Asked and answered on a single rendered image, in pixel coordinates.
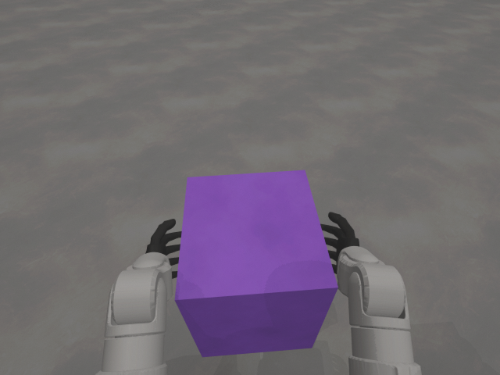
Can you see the robot right hand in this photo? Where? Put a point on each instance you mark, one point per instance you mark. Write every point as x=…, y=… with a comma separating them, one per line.
x=345, y=235

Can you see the right robot forearm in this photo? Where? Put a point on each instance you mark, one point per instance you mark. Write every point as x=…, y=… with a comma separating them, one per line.
x=377, y=304

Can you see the left robot forearm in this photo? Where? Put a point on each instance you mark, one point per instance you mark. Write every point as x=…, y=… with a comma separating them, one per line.
x=136, y=311

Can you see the robot left hand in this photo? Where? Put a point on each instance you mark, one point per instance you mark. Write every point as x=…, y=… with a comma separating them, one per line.
x=159, y=240

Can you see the carton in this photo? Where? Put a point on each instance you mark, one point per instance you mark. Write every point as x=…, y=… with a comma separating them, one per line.
x=254, y=273

